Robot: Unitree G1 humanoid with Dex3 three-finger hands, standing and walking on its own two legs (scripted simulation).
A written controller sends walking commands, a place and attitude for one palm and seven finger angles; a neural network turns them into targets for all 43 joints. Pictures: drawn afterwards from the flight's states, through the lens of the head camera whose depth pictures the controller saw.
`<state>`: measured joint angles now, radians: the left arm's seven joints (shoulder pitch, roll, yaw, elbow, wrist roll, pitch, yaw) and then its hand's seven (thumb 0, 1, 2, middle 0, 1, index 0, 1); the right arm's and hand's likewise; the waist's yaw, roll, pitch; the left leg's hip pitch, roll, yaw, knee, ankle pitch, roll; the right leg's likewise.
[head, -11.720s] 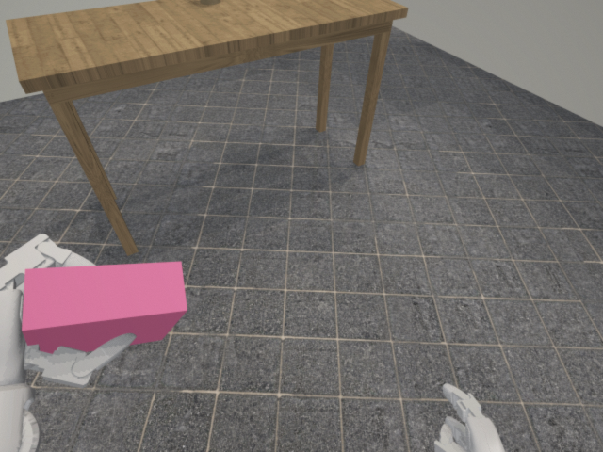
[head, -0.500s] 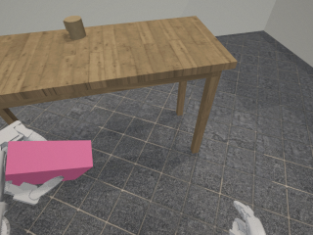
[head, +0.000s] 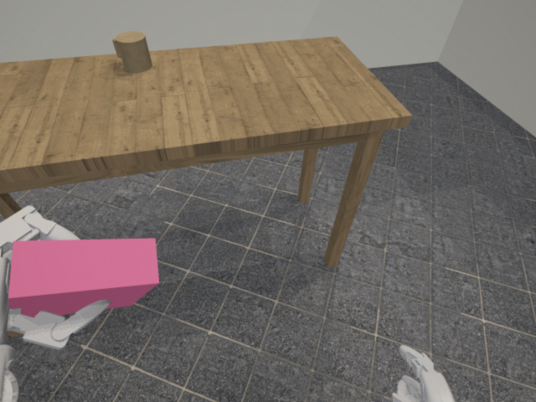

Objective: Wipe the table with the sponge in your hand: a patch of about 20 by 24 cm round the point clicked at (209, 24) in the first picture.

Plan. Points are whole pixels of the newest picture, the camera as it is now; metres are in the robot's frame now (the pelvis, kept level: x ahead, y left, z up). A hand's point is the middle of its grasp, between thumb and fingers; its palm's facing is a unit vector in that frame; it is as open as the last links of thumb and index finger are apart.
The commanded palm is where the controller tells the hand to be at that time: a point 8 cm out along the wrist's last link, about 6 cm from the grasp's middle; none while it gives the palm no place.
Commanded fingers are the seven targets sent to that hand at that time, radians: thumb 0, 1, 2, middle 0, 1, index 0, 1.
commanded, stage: come to a stop and stand still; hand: left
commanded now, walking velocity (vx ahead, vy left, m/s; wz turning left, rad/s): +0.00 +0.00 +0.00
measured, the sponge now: (104, 278) +0.22 +0.21 +0.14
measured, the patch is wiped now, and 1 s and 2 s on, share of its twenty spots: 0.00 0.00 0.00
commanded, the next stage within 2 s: look again from close up in 0.60 s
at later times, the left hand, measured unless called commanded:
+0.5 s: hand (38, 260) +0.23 +0.29 +0.15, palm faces +0.36 -0.83 -0.42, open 9.6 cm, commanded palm +0.18 +0.32 +0.17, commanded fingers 0.00 0.10 1.30 -1.20 -1.60 -1.20 -1.60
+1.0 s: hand (63, 294) +0.20 +0.25 +0.14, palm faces +0.28 -0.88 -0.39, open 9.5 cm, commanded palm +0.15 +0.30 +0.17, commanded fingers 0.00 0.10 1.30 -1.20 -1.60 -1.20 -1.60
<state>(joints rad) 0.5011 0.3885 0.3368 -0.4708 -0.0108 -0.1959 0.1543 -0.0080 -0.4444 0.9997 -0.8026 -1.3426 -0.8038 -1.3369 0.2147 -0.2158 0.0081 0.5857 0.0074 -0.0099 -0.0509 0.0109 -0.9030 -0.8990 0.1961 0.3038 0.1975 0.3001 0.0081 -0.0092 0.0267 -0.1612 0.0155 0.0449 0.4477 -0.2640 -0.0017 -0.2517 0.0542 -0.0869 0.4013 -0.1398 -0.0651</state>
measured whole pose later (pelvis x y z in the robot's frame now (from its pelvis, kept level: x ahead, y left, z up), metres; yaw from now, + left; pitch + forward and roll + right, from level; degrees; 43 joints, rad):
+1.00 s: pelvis -0.02 +0.03 -0.01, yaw -1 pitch -3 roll +1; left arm 0.47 0.33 0.27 -0.39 -0.02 -0.24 0.07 -0.01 -0.44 1.00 -0.80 -1.34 -0.81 -1.34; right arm 0.25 -0.21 0.00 0.57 0.01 -0.15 0.00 0.01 -0.90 -0.90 0.20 0.30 0.20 0.30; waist 0.00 -0.01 0.05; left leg -0.17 -0.03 0.09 0.49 -0.28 0.04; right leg -0.29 0.01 -0.05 0.50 -0.16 -0.04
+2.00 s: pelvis +0.13 +0.11 -0.01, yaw -7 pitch -2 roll +1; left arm 0.47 0.42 0.43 -0.60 -0.02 -0.25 0.08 -0.01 -0.44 1.00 -0.80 -1.34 -0.81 -1.34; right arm 0.20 -0.23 -0.02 0.60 -0.02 -0.10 0.01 0.01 -0.90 -0.90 0.20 0.30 0.20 0.30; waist 0.02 -0.09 0.11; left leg -0.55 0.15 -0.01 0.85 -0.21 0.01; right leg -0.31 -0.07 -0.10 0.65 -0.31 -0.03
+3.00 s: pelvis +0.32 +0.23 +0.00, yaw -6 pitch -1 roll +3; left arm 0.41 0.32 0.36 -0.36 -0.02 -0.16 0.17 -0.01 -0.44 1.01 -0.80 -1.34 -0.81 -1.34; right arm 0.21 -0.22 0.03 0.64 -0.01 -0.09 -0.04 0.01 -0.90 -0.90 0.20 0.30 0.20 0.30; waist 0.03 -0.02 0.05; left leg -0.40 0.03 0.08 0.80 -0.34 -0.02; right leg -0.22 -0.06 -0.13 0.57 -0.33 -0.05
